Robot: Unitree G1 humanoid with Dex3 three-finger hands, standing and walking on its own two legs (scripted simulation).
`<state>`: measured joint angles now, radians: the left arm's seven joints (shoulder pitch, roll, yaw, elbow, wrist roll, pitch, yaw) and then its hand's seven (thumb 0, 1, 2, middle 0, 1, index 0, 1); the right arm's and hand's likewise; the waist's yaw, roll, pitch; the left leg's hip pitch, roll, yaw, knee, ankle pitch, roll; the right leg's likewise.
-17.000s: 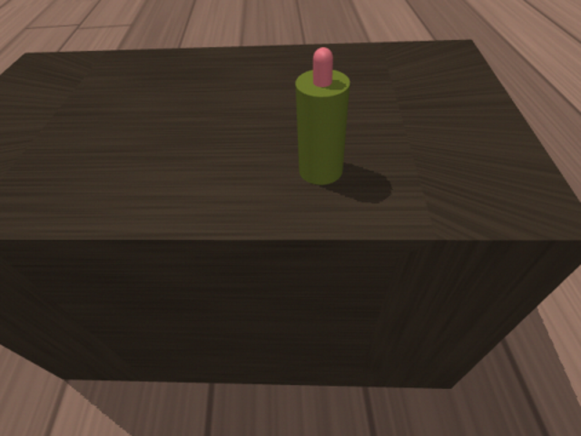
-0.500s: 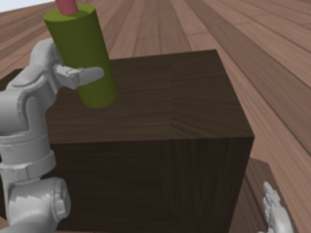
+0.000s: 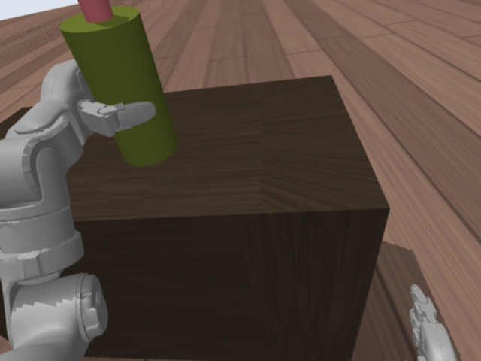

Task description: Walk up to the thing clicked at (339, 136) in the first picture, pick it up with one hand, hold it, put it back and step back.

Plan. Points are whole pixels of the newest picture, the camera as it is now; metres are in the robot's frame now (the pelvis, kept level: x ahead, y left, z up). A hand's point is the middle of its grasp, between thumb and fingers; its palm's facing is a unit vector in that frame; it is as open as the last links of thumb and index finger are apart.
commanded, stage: hold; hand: left
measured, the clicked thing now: (122, 74) +0.33 +0.15 +0.37
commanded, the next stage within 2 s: crouch in 1.36 s
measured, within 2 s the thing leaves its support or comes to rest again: neither
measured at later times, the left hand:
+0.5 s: hand (128, 94) +0.34 +0.16 +0.35, palm faces +0.09 -0.99 -0.05, open 11.4 cm
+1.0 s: hand (129, 100) +0.34 +0.16 +0.34, palm faces +0.08 -0.99 -0.10, open 11.4 cm
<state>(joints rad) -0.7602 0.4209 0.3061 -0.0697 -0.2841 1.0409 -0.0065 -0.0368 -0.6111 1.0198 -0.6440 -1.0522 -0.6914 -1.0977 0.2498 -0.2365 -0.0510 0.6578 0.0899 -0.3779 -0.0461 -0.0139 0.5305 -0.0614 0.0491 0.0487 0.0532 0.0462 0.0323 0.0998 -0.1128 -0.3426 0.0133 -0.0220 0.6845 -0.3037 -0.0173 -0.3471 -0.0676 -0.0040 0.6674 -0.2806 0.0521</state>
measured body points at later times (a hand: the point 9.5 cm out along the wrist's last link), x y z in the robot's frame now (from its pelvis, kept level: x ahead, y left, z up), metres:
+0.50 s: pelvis +0.00 +0.00 +0.00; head -0.05 -0.04 +0.44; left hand +0.33 +0.21 +0.35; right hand +0.19 -0.24 -0.06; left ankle +0.04 +0.13 -0.72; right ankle +0.05 -0.15 -0.72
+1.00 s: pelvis +0.00 +0.00 +0.00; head -0.05 -0.04 +0.44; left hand +0.33 +0.21 +0.34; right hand +0.19 -0.24 -0.05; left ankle +0.04 +0.13 -0.72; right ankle +0.05 -0.15 -0.72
